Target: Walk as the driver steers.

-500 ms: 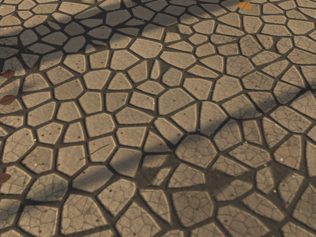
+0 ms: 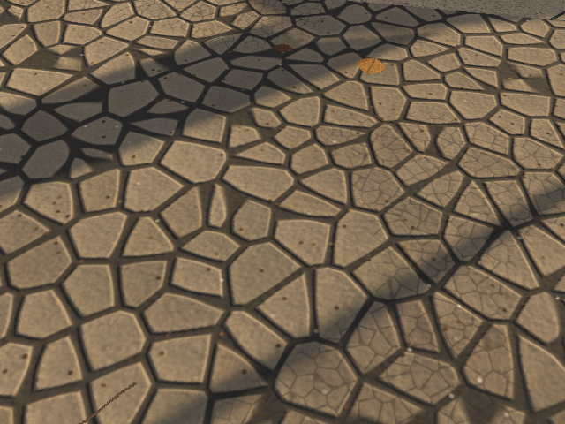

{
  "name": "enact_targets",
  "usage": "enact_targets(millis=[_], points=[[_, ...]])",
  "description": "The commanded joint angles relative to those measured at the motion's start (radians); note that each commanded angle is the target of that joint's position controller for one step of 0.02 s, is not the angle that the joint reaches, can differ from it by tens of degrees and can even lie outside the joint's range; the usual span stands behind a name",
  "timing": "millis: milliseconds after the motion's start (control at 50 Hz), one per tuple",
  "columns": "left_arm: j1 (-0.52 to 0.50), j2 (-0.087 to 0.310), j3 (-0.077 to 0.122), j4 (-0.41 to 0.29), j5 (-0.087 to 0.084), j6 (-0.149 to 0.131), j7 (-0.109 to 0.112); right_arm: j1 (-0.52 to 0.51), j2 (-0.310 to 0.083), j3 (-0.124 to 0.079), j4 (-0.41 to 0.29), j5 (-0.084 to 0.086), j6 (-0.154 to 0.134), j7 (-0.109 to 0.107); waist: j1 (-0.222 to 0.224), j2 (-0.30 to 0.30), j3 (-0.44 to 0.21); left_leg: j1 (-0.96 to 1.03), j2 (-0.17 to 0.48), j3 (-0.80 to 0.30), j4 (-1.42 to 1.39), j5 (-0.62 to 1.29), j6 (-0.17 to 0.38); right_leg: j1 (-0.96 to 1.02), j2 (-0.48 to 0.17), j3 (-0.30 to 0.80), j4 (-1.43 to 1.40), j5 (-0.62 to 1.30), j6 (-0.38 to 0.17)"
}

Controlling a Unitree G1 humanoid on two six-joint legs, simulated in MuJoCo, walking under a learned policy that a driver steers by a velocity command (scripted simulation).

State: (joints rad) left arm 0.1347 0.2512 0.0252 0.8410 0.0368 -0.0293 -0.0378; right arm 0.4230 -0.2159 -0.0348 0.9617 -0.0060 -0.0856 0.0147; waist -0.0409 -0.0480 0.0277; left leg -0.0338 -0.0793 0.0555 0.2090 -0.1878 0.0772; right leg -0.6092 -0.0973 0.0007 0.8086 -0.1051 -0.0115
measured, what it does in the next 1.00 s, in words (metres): walks ahead, turning left: right foot, then left foot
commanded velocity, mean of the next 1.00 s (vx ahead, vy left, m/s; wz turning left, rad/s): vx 0.23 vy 0.00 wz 0.47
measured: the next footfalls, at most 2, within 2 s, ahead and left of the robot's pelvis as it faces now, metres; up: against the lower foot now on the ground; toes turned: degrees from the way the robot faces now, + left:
right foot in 0.18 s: +0.26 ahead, -0.12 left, +0.00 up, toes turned +2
left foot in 0.64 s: +0.36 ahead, +0.10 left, +0.00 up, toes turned +23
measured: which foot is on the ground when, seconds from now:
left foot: down 0.00-0.20, up 0.22-0.62, down 0.64-1.00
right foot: up 0.00-0.16, down 0.18-0.64, up 0.66-1.00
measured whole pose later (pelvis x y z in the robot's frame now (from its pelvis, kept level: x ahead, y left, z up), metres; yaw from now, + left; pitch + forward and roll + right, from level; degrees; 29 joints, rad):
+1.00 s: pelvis +0.29 +0.00 -0.01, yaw +31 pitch +1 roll -1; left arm 0.16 0.26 0.05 0.78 0.02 0.06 0.03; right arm 0.22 -0.27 -0.08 0.77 -0.02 0.04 0.01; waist -0.03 -0.01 0.05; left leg -0.35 -0.13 -0.09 0.43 -0.09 0.10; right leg -0.47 -0.02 0.06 0.89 -0.39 0.04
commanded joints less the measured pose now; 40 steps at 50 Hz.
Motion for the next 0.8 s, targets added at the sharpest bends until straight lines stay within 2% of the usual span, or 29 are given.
enact_targets(millis=[20,60,100,140,160,180,200,220,240,260,280,300,340,360,420,480,520,600,620,640,660,680,700,720,740,760,780,800], points=[[-0.128,0.033,-0.004,-0.090,-0.006,-0.016,0.000,0.041,-0.143,-0.028,-0.025,0.002,-0.012,-0.005,-0.008,0.116,0.051,-0.052,0.242,-0.153,-0.073,0.314,0.119,0.028,0.030,-0.049,-0.137,0.077,0.014],[-0.162,0.040,-0.004,-0.102,-0.009,-0.020,0.005,0.062,-0.152,-0.030,-0.016,-0.003,-0.006,-0.009,-0.016,0.118,0.047,-0.014,0.256,-0.174,-0.030,0.372,0.119,0.049,0.047,-0.048,-0.190,0.070,0.011],[-0.169,0.056,0.000,-0.113,-0.011,-0.029,0.010,0.055,-0.167,-0.034,-0.014,-0.007,-0.001,-0.014,-0.006,0.125,0.042,0.017,0.277,-0.207,0.017,0.421,0.113,0.087,0.059,-0.037,-0.230,0.024,-0.003],[-0.089,0.080,0.010,-0.095,-0.011,-0.041,0.019,0.025,-0.183,-0.041,-0.018,-0.010,0.003,-0.018,0.040,0.131,0.013,0.019,0.281,-0.228,0.105,0.495,0.094,0.213,0.085,-0.033,-0.290,-0.047,-0.023],[0.028,0.098,0.021,-0.058,-0.005,-0.052,0.028,0.007,-0.183,-0.041,-0.020,-0.005,0.005,-0.017,0.096,0.100,-0.041,-0.008,0.244,-0.203,0.238,0.540,0.076,0.372,0.102,-0.040,-0.365,-0.033,-0.042],[0.182,0.152,0.041,-0.018,0.014,-0.066,0.042,0.001,-0.156,-0.035,-0.033,0.003,0.002,-0.014,0.152,0.042,-0.146,-0.125,0.184,-0.162,0.448,0.428,0.055,0.605,0.015,0.045,-0.383,-0.052,-0.077],[0.300,0.252,0.065,-0.023,0.037,-0.069,0.056,0.028,-0.067,-0.015,-0.084,0.030,0.000,-0.012,0.173,-0.123,-0.296,-0.389,0.067,-0.077,0.768,0.026,0.015,0.874,-0.268,0.380,-0.432,-0.205,-0.140],[0.273,0.266,0.074,-0.019,0.015,-0.048,0.051,0.073,-0.101,-0.029,-0.089,0.023,0.011,-0.019,0.132,-0.216,-0.325,-0.560,0.009,-0.076,0.941,-0.344,0.019,0.876,-0.369,0.649,-0.535,-0.249,-0.205],[0.189,0.172,0.053,-0.038,0.000,-0.040,0.046,0.043,-0.144,-0.042,-0.068,0.003,0.026,-0.022,0.096,-0.074,-0.184,-0.600,0.082,-0.123,1.003,-0.283,0.028,0.752,-0.325,0.537,-0.548,-0.327,-0.190],[0.116,0.105,0.036,-0.049,-0.008,-0.044,0.044,-0.003,-0.120,-0.040,-0.069,-0.001,0.030,-0.014,0.077,-0.016,-0.064,-0.590,0.112,-0.120,0.987,-0.211,0.017,0.617,-0.280,0.390,-0.573,-0.180,-0.176],[0.083,0.073,0.028,-0.051,-0.008,-0.051,0.045,-0.016,-0.093,-0.039,-0.068,-0.002,0.038,-0.011,0.051,-0.014,-0.018,-0.549,0.136,-0.112,0.951,-0.175,0.004,0.533,-0.236,0.263,-0.589,0.011,-0.151],[0.082,0.059,0.023,-0.041,-0.012,-0.059,0.050,-0.019,-0.093,-0.044,-0.071,-0.016,0.052,-0.007,0.029,-0.038,-0.001,-0.520,0.147,-0.104,0.932,-0.170,-0.012,0.485,-0.208,0.171,-0.580,0.210,-0.139],[0.104,0.065,0.025,-0.028,-0.017,-0.075,0.052,-0.004,-0.077,-0.047,-0.072,-0.023,0.077,-0.001,0.003,-0.040,-0.034,-0.479,0.131,-0.081,0.945,-0.152,-0.035,0.464,-0.190,0.054,-0.545,0.520,-0.143],[0.109,0.074,0.028,-0.025,-0.021,-0.079,0.053,-0.016,-0.073,-0.049,-0.082,-0.021,0.085,0.002,-0.006,-0.044,-0.046,-0.491,0.126,-0.074,0.937,-0.127,-0.042,0.471,-0.187,0.013,-0.538,0.591,-0.146],[0.111,0.084,0.033,-0.018,-0.024,-0.069,0.061,-0.111,-0.061,-0.043,-0.131,-0.023,0.097,0.015,-0.001,-0.068,-0.027,-0.542,0.133,-0.046,0.819,-0.023,-0.060,0.471,-0.171,-0.086,-0.545,0.595,-0.151],[0.106,0.094,0.036,-0.014,-0.024,-0.055,0.066,-0.198,-0.042,-0.026,-0.170,-0.023,0.098,0.031,0.018,-0.076,-0.024,-0.460,0.125,0.001,0.612,0.094,-0.055,0.444,-0.144,-0.177,-0.524,0.559,-0.142],[0.125,0.116,0.044,-0.007,-0.026,-0.049,0.065,-0.233,-0.052,-0.025,-0.189,-0.026,0.100,0.036,0.033,-0.070,-0.038,-0.410,0.109,0.027,0.525,0.108,-0.043,0.469,-0.158,-0.193,-0.489,0.553,-0.138],[0.137,0.150,0.064,-0.005,-0.029,-0.021,0.069,-0.237,-0.094,-0.038,-0.220,-0.035,0.098,0.034,0.039,-0.071,-0.049,-0.361,0.086,0.038,0.420,-0.030,0.005,0.536,-0.203,-0.183,-0.334,0.548,-0.118],[0.136,0.153,0.067,-0.006,-0.030,-0.010,0.071,-0.196,-0.101,-0.044,-0.214,-0.038,0.089,0.029,0.019,-0.046,-0.071,-0.304,0.065,0.043,0.358,-0.023,0.024,0.535,-0.193,-0.196,-0.224,0.532,-0.101],[0.160,0.151,0.068,-0.002,-0.026,0.001,0.068,-0.121,-0.124,-0.054,-0.194,-0.046,0.073,0.018,-0.019,0.038,-0.121,-0.187,0.056,0.014,0.257,0.122,0.050,0.497,-0.153,-0.221,-0.047,0.440,-0.056],[0.208,0.124,0.060,-0.036,-0.019,0.007,0.064,-0.061,-0.245,-0.083,-0.201,-0.049,0.060,0.002,-0.023,0.226,-0.197,-0.006,0.283,-0.270,0.240,0.551,0.113,0.310,-0.074,-0.245,0.232,0.022,0.003],[0.217,0.070,0.046,-0.087,-0.025,0.028,0.059,-0.058,-0.340,-0.110,-0.213,-0.009,0.078,-0.004,-0.001,0.339,-0.292,0.126,0.484,-0.609,0.204,0.791,0.323,0.060,0.131,-0.145,0.460,-0.610,0.045],[0.162,0.096,0.047,-0.074,-0.004,0.046,0.061,-0.050,-0.293,-0.105,-0.219,0.020,0.094,-0.006,-0.032,0.142,-0.287,0.084,0.453,-0.551,0.165,0.565,0.317,0.033,0.071,0.001,0.503,-0.565,0.047],[0.113,0.088,0.047,-0.086,-0.017,0.049,0.061,-0.120,-0.248,-0.092,-0.226,0.010,0.106,-0.013,-0.012,0.125,-0.169,-0.030,0.405,-0.476,0.131,0.392,0.289,0.007,0.057,0.012,0.488,-0.475,0.043],[0.085,0.087,0.048,-0.084,-0.019,0.045,0.065,-0.188,-0.196,-0.075,-0.232,0.002,0.116,-0.019,0.019,0.093,-0.074,-0.128,0.334,-0.410,0.092,0.274,0.231,0.011,0.033,0.023,0.407,-0.389,0.041],[0.086,0.100,0.052,-0.086,-0.006,0.048,0.067,-0.230,-0.169,-0.067,-0.240,0.006,0.119,-0.024,0.043,0.122,-0.041,-0.187,0.282,-0.367,0.077,0.226,0.190,0.039,0.025,0.026,0.345,-0.335,0.041],[0.117,0.100,0.052,-0.073,0.005,0.057,0.066,-0.252,-0.153,-0.062,-0.249,0.000,0.119,-0.024,0.056,0.140,-0.057,-0.217,0.250,-0.336,0.076,0.237,0.174,0.083,0.037,0.016,0.337,-0.303,0.042],[0.133,0.093,0.052,-0.069,0.005,0.065,0.065,-0.244,-0.158,-0.063,-0.250,-0.004,0.113,-0.020,0.059,0.130,-0.082,-0.220,0.240,-0.332,0.081,0.263,0.170,0.106,0.052,0.016,0.331,-0.293,0.043]])
Velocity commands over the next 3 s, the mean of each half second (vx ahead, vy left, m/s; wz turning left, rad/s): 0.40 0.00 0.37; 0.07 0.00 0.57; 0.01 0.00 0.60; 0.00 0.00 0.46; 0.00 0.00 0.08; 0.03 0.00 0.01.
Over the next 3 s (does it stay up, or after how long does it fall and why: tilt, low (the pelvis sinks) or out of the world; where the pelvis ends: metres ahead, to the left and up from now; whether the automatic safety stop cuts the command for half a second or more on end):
stays up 0.32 -0.01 -0.01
